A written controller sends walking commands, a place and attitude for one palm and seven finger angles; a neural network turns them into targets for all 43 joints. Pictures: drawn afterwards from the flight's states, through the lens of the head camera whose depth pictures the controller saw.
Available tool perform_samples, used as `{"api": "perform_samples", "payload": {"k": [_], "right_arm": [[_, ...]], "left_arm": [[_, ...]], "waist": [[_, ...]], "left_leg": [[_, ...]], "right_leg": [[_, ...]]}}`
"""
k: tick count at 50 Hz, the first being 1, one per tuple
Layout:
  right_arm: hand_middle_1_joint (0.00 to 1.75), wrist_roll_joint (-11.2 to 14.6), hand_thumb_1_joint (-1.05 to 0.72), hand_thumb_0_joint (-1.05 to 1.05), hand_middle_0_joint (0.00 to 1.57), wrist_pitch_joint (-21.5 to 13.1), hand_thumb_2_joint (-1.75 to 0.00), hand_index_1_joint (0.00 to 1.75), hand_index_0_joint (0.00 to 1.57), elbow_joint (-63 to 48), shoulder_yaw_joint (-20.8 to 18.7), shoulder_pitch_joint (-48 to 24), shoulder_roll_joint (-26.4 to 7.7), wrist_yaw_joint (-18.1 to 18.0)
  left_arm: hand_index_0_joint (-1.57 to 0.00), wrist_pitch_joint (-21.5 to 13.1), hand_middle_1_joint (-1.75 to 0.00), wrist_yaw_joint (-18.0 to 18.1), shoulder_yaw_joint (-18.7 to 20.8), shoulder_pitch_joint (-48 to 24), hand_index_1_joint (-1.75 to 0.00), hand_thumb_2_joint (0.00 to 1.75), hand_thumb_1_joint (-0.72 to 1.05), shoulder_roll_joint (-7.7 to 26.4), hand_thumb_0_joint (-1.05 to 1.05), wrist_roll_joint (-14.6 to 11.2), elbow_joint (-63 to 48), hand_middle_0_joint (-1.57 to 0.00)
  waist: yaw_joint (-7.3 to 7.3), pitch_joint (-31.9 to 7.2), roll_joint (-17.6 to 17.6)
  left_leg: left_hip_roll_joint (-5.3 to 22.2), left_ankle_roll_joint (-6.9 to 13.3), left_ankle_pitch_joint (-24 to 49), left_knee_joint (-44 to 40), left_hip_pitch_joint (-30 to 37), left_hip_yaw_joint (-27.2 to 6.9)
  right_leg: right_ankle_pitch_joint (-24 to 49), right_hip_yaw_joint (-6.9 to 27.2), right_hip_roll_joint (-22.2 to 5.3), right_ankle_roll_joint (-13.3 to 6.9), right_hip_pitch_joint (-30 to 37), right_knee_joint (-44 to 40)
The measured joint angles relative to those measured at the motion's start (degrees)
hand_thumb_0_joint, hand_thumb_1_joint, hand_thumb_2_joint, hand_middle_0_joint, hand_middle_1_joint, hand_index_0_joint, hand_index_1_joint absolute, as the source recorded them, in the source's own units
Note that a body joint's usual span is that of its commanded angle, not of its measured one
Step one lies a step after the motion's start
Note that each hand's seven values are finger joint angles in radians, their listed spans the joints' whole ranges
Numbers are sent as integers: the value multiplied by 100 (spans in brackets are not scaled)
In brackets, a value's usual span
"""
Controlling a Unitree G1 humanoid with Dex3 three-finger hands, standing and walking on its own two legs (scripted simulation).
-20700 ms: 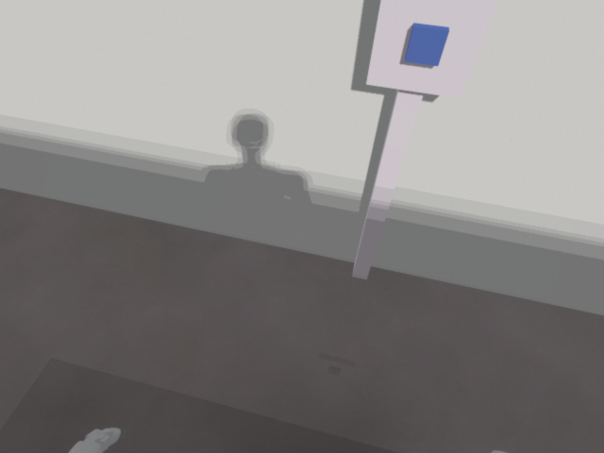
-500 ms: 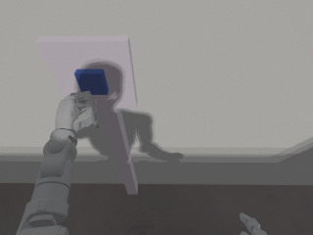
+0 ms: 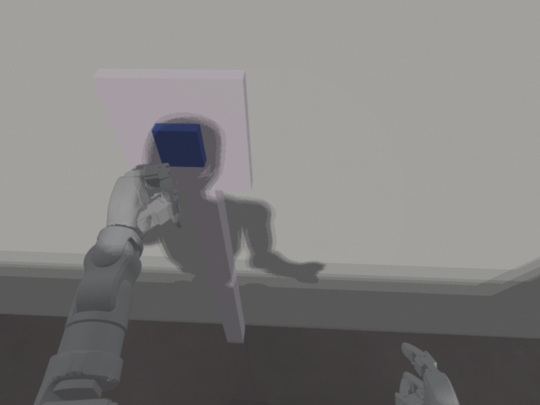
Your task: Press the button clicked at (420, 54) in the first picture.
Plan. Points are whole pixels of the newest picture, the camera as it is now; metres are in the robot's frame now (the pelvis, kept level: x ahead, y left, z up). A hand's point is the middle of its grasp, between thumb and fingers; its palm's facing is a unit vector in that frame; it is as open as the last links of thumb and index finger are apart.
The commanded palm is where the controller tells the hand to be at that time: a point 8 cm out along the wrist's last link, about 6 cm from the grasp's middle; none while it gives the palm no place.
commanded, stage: press the button with the knuckle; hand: left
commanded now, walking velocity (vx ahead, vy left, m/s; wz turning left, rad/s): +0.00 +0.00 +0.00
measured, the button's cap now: (181, 144) +0.46 +0.17 +0.17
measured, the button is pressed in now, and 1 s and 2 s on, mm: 0 13 0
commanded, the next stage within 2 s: hold the button down briefly in 1.00 s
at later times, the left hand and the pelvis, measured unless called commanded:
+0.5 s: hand (191, 186) +0.40 +0.15 +0.14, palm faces +0.03 -1.00 -0.02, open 3.1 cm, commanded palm +0.37 +0.20 +0.14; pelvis -0.01 -0.01 +0.00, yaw -1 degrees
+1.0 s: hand (190, 176) +0.42 +0.16 +0.13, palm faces +0.01 -1.00 -0.02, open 2.7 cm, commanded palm +0.42 +0.21 +0.14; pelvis -0.02 -0.01 -0.01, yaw +0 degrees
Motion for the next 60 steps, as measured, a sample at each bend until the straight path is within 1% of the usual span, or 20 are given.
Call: {"api": "perform_samples", "payload": {"k": [4,10,14,21,29,35,41,47,51,54,60], "right_arm": [[30,-6,-90,1,20,28,-90,30,20,7,6,14,-11,-19],[30,-38,-90,1,20,33,-90,30,20,106,24,43,-7,-35],[30,-41,-90,1,20,61,-90,30,20,154,17,117,-11,-23],[30,-29,-90,1,20,151,-90,30,20,201,-17,298,-57,-28],[30,-38,-90,1,20,149,-90,30,20,309,-92,447,-119,-21],[30,-41,-90,1,20,168,-90,30,20,346,-121,529,-142,-2],[30,-37,-90,1,20,185,-90,30,20,367,-105,524,-140,2],[30,-32,-90,0,20,150,-90,30,20,379,-101,532,-162,-5],[30,-28,-90,0,20,120,-90,30,20,435,-103,564,-182,-7],[30,-27,-90,0,20,87,-90,30,20,474,-86,598,-175,-6],[30,-32,-90,0,20,-13,-90,30,20,501,-54,694,-185,9]], "left_arm": [[-130,77,-150,-6,-67,-66,-150,90,90,-39,2,-6,76,-130],[-130,-98,-150,118,-104,-406,-150,90,90,-65,2,59,333,-130],[-130,-170,-150,163,-67,-661,-150,90,90,-27,2,99,603,-130],[-130,-206,-150,150,122,-939,-150,90,90,111,2,102,1171,-130],[-130,-546,-150,132,194,-1331,-150,90,91,179,2,135,1671,-130],[-130,-719,-150,51,282,-1571,-150,92,89,244,1,171,2112,-130],[-130,-902,-150,-74,393,-1876,-150,92,82,367,-2,170,2641,-130],[-133,-1213,-150,-275,384,-2294,-150,93,77,528,-4,244,3215,-130],[-136,-1336,-150,-334,389,-2502,-150,94,75,554,-5,196,3548,-130],[-137,-1406,-150,-319,399,-2646,-150,94,74,575,-5,180,3775,-130],[-138,-1573,-150,-264,363,-2924,-150,95,72,680,-5,246,4130,-130]], "waist": [[-3,16,11],[-45,90,-38],[-95,88,-47],[-204,48,-35],[-255,87,-47],[-282,37,-41],[-310,30,-66],[-322,67,-89],[-331,52,-72],[-357,37,-89],[-432,49,-92]], "left_leg": [[-15,9,13,21,-31,-17],[-18,3,28,66,-96,-20],[-6,-5,47,60,-138,-1],[33,-24,66,35,-195,35],[64,-45,61,82,-328,26],[76,-58,44,120,-422,13],[90,-66,30,208,-549,-20],[87,-64,24,368,-795,-75],[70,-52,31,441,-918,-96],[63,-44,41,484,-990,-102],[49,-28,54,621,-1202,-120]], "right_leg": [[6,-16,-17,6,-23,20],[10,-18,-23,-4,-95,83],[29,2,-10,-15,-153,90],[62,38,32,-36,-229,66],[64,31,61,-62,-358,98],[43,19,71,-75,-447,135],[32,-12,80,-85,-551,194],[33,-65,68,-92,-753,305],[41,-84,48,-81,-859,362],[51,-89,37,-75,-924,399],[76,-104,17,-66,-1113,506]]}}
